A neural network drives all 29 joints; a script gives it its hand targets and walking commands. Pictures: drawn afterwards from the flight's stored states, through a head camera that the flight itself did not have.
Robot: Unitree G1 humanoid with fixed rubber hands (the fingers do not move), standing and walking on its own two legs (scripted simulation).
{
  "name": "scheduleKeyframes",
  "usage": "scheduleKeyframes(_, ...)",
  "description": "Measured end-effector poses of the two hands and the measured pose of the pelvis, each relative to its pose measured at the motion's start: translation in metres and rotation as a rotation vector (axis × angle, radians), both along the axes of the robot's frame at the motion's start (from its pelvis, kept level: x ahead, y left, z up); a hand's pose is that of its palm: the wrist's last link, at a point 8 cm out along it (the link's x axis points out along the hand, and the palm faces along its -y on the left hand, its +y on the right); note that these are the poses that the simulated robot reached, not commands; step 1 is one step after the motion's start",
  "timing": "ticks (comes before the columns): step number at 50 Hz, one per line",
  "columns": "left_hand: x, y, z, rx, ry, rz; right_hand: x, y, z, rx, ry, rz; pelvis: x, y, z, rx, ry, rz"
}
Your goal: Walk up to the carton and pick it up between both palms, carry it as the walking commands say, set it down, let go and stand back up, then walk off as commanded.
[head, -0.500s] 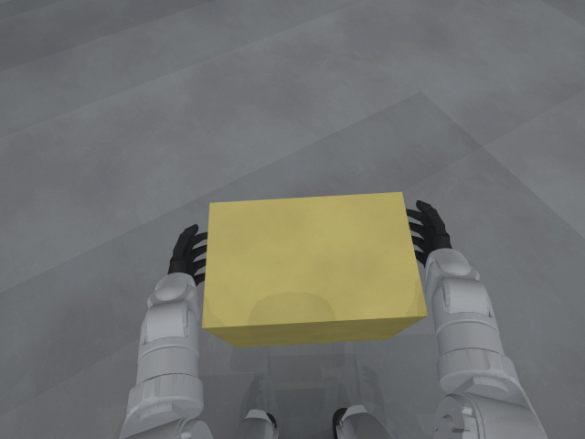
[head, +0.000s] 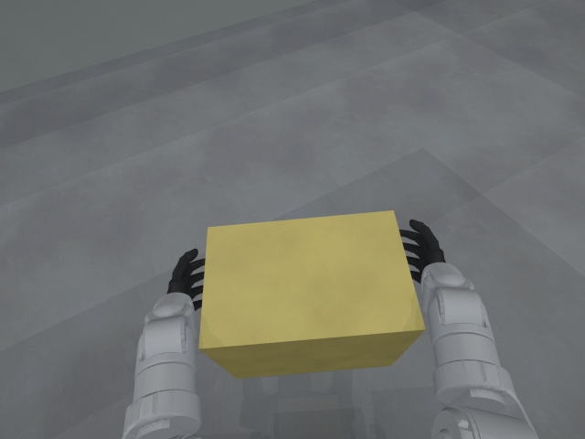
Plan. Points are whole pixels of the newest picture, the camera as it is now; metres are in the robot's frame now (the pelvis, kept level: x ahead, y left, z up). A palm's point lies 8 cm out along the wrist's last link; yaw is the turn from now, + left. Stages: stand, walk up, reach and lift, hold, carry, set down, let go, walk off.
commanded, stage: reach and lift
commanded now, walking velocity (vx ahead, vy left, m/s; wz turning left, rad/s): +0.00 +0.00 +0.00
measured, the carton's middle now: (307, 302) +0.33 +0.00 -0.07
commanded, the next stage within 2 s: hold in 1.44 s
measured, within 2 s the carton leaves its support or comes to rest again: neither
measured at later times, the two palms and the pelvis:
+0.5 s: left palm (168, 299) +0.29 +0.19 +0.04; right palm (450, 269) +0.31 -0.18 +0.07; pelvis +0.01 +0.01 +0.01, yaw +0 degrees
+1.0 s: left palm (157, 304) +0.28 +0.20 +0.05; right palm (443, 264) +0.31 -0.17 +0.08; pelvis +0.01 +0.01 +0.02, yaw +1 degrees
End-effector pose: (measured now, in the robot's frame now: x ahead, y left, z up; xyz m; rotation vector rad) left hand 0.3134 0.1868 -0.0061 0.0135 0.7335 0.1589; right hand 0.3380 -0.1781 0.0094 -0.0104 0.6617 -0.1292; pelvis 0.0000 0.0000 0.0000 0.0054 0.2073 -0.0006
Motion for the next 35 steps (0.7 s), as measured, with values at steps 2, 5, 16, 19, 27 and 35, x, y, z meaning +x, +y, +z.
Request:
scheduleKeyframes(2,-0.004,0.002,0.005,-0.006,-0.006,0.010,-0.002,0.003,0.005,-0.002,-0.006,0.007,0.006,0.000,0.003,-0.001,-0.013,-0.004)
scheduleKeyframes(5,-0.013,0.008,0.009,-0.015,-0.006,0.023,-0.007,0.008,0.012,-0.004,-0.007,0.016,0.013,0.000,0.008,-0.003,-0.042,-0.001)
scheduleKeyframes(16,-0.027,0.013,0.029,-0.035,-0.044,0.017,-0.024,0.014,0.040,-0.001,-0.046,-0.006,0.016,0.006,0.014,-0.008,-0.167,0.019)
scheduleKeyframes(19,-0.025,0.009,0.037,-0.038,-0.048,0.007,-0.028,0.010,0.045,-0.006,-0.052,-0.020,0.013,0.010,0.014,-0.007,-0.205,0.017)
scheduleKeyframes(27,-0.023,-0.003,0.055,-0.029,-0.069,0.000,-0.031,-0.003,0.060,-0.010,-0.072,-0.022,0.011,0.012,0.015,-0.002,-0.262,-0.001)
scheduleKeyframes(35,-0.037,-0.002,0.057,-0.043,-0.069,0.039,-0.032,0.000,0.067,-0.014,-0.072,0.010,0.012,0.004,0.016,-0.001,-0.289,0.003)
